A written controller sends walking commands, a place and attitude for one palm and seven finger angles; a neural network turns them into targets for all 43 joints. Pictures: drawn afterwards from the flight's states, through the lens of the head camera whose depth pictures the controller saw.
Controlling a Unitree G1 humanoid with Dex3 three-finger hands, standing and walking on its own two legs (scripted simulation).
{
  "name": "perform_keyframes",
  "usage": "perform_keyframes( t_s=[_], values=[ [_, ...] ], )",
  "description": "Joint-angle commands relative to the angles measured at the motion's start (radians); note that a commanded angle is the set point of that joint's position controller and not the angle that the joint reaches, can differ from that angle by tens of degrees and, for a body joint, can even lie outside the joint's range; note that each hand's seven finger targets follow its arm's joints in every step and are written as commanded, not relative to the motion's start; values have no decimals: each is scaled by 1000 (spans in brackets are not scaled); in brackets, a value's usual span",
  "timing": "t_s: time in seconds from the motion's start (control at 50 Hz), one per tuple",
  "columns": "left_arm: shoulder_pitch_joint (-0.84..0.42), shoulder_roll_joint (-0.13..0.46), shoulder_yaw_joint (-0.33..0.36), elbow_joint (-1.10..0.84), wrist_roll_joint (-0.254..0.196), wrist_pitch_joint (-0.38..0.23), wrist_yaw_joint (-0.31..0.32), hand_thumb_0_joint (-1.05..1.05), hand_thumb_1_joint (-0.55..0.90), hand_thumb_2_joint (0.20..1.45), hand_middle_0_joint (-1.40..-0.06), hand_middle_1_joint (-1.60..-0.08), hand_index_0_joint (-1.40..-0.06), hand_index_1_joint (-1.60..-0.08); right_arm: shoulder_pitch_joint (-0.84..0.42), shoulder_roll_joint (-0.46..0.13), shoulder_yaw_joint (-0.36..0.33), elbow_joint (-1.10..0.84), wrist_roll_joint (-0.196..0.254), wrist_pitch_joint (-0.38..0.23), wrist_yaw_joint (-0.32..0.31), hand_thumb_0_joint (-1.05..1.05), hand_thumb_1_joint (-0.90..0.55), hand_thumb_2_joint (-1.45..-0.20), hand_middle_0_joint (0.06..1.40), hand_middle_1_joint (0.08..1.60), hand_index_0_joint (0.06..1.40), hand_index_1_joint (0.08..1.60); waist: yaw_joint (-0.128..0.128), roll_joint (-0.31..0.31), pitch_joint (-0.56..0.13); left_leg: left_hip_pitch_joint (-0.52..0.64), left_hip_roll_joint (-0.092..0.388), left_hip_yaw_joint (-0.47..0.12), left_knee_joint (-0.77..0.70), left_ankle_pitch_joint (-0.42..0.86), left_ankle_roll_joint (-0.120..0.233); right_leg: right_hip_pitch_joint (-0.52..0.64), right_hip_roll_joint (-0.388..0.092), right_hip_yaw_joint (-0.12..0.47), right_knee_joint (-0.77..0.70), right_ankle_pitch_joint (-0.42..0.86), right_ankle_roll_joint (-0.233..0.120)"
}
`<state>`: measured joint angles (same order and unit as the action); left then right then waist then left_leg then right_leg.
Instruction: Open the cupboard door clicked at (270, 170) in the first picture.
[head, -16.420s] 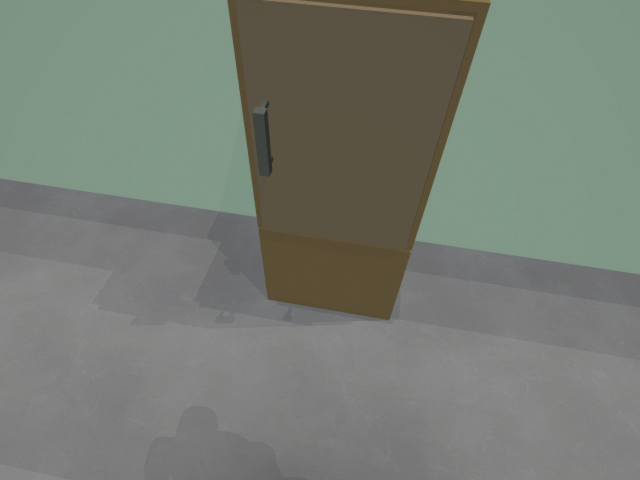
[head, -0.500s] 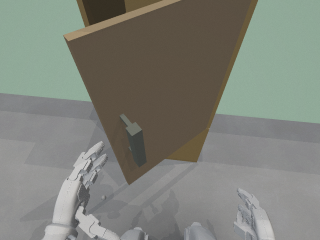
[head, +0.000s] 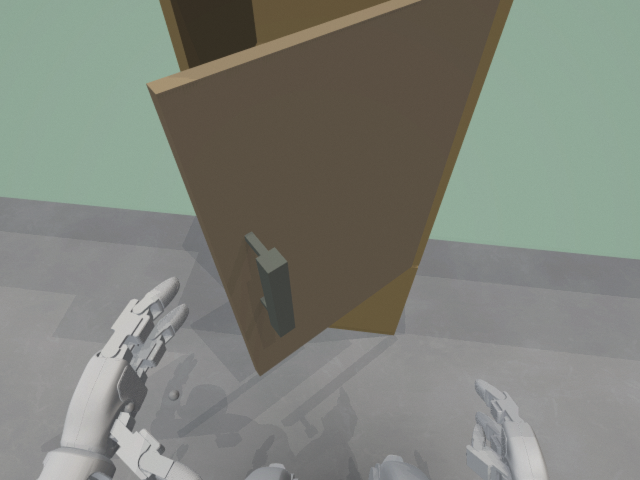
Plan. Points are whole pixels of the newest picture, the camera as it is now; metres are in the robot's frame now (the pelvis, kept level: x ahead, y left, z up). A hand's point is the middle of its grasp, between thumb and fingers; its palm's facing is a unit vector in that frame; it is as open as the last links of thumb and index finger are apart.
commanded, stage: draw the hand back to the body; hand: left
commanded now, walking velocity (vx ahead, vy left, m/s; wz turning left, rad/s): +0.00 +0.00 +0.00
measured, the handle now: (268, 286) +0.34 +0.09 +0.05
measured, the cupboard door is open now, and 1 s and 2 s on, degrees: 45 45 45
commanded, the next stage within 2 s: step back with the hand held close in 1.36 s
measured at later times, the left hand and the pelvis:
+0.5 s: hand (84, 365) +0.20 +0.22 +0.14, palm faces +0.22 -0.90 -0.37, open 14.7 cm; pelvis +0.02 +0.01 +0.05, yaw +0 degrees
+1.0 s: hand out of the picture +0.22 +0.27 +0.23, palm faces +0.43 -0.79 -0.43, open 8.9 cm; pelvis +0.03 +0.01 +0.08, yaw -1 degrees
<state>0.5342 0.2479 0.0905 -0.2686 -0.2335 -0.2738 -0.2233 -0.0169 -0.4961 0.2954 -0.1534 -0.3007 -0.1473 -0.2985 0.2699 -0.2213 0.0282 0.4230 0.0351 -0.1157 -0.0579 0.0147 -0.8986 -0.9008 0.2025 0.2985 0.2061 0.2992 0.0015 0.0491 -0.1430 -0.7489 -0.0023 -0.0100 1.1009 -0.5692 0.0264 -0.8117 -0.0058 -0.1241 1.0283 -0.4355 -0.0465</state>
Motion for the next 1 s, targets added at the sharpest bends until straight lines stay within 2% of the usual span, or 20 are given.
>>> perform_keyframes(
  t_s=[0.0,0.06,0.14,0.16,0.26,0.28,0.3,0.32,0.34,0.36,0.46,0.54,0.56,0.68,0.72,0.78,0.82,0.9,0.96,0.98],
  values=[
    [3,100,91,-207,-35,-39,-4,0,-500,300,-150,-300,-150,-300,-63,-127,-44,-170,8,-65,-16,0,-900,-900,200,300,200,300,-1,-14,-118,35,-17,-39,-234,224,-18,267,11,85,-214,77,19],
    [6,121,119,-209,-48,-23,-13,0,-500,300,-150,-300,-150,-300,-69,-130,-41,-164,9,-76,-19,0,-900,-900,200,300,200,300,0,-36,-104,50,-15,-40,-250,228,-14,302,11,94,-246,76,20],
    [5,130,146,-251,-69,-13,-30,0,-500,300,-150,-300,-150,-300,-71,-125,-35,-153,13,-97,-19,0,-900,-900,200,300,200,300,10,17,-99,108,-14,-40,-285,274,-19,341,11,83,-261,141,19],
    [1,151,169,-253,-72,-10,-30,0,-500,300,-150,-300,-150,-300,-75,-129,-35,-144,14,-101,-19,0,-900,-900,200,300,200,300,14,9,-103,116,-11,-43,-290,291,-17,356,13,80,-264,156,16],
    [-23,158,180,-258,-83,21,-49,0,-325,375,-156,-300,-156,-300,-83,-132,-30,-122,19,-128,-21,0,-900,-900,200,300,200,300,11,19,-57,172,-6,-50,-333,304,-20,373,17,69,-302,176,18],
    [-24,304,220,-354,86,66,125,0,-290,390,-158,-300,-158,-300,-80,-125,-42,-123,-7,-108,-45,0,-900,-900,200,300,200,300,69,28,-89,186,11,-28,-394,301,-9,441,-13,125,-342,160,8],
    [44,201,170,-331,105,108,203,0,-255,405,-159,-300,-159,-300,-70,-100,-33,-119,-12,-99,-52,0,-900,-900,200,300,200,300,41,20,-32,195,6,-29,-421,283,-15,432,-16,112,-371,144,11],
    [63,160,129,-336,135,135,251,0,-220,420,-160,-300,-160,-300,-67,-101,-28,-107,-13,-90,-50,0,-900,-900,200,300,200,300,38,63,-3,213,10,-28,-440,289,-16,446,-18,101,-378,147,11],
    [65,164,125,-354,152,150,284,0,-185,435,-161,-300,-161,-300,-69,-101,-27,-102,-13,-82,-49,0,-900,-900,200,300,200,300,38,72,4,241,15,-33,-454,320,-17,454,-17,93,-385,172,11],
    [60,172,128,-350,167,160,307,0,-150,450,-162,-300,-162,-300,-80,-105,-25,-90,-15,-80,-49,0,-900,-900,200,300,200,300,39,25,4,261,19,-40,-469,349,-14,476,-14,86,-402,190,11],
    [-14,219,176,-338,195,172,363,0,25,525,-169,-300,-169,-300,-110,-114,-22,-51,-25,-78,-60,0,-900,-900,200,300,200,300,38,-21,29,363,19,-25,-544,371,-7,565,-19,89,-484,229,18],
    [-34,203,176,-354,206,162,369,0,165,585,-174,-300,-174,-300,-122,-109,-15,-25,-27,-93,-53,0,-900,-900,200,300,200,300,44,41,45,452,24,-32,-611,460,-19,613,-17,80,-518,275,19],
    [-47,214,187,-348,207,162,369,0,200,600,-175,-300,-175,-300,-133,-114,-17,-17,-28,-95,-52,0,-900,-900,200,300,200,300,49,11,43,466,27,-35,-623,479,-19,635,-16,79,-531,289,18],
    [-33,226,245,-330,200,157,363,0,410,690,-182,-300,-182,-300,-158,-109,-21,20,-35,-97,-34,0,-900,-900,200,300,200,300,64,14,63,538,34,-23,-685,629,-33,728,-15,79,-582,396,20],
    [-57,236,267,-333,198,151,361,0,480,720,-185,-300,-185,-300,-165,-109,-23,25,-36,-92,-28,0,-900,-900,200,300,200,300,65,0,74,552,35,-21,-703,625,-34,740,-12,80,-601,397,20],
    [-85,247,292,-336,195,144,359,0,585,765,-189,-300,-189,-300,-174,-111,-26,33,-36,-85,-24,0,-900,-900,200,300,200,300,66,8,87,572,38,-21,-725,627,-33,756,-9,84,-622,397,20],
    [-109,259,310,-362,196,138,359,0,655,795,-191,-300,-191,-300,-178,-111,-29,35,-38,-84,-21,0,-900,-900,200,300,200,300,68,46,65,600,36,-15,-732,647,-35,770,-9,88,-630,413,20],
    [-128,277,351,-345,188,133,359,0,795,855,-196,-300,-196,-300,-185,-110,-33,46,-38,-75,-18,0,-900,-900,200,300,200,300,71,23,87,607,36,-8,-747,639,-31,783,-7,92,-652,423,20],
    [-169,295,378,-352,187,123,359,0,900,900,-200,-300,-200,-300,-195,-112,-35,54,-38,-73,-18,0,-900,-900,200,300,200,300,73,46,98,610,34,-7,-758,612,-29,787,-7,94,-667,407,17],
    [-149,269,361,-324,186,124,356,0,900,900,-200,-300,-200,-300,-191,-111,-35,57,-39,-72,-16,0,-900,-900,200,300,200,300,69,28,108,614,35,-8,-762,616,-29,781,-7,92,-667,408,20]
  ],
)
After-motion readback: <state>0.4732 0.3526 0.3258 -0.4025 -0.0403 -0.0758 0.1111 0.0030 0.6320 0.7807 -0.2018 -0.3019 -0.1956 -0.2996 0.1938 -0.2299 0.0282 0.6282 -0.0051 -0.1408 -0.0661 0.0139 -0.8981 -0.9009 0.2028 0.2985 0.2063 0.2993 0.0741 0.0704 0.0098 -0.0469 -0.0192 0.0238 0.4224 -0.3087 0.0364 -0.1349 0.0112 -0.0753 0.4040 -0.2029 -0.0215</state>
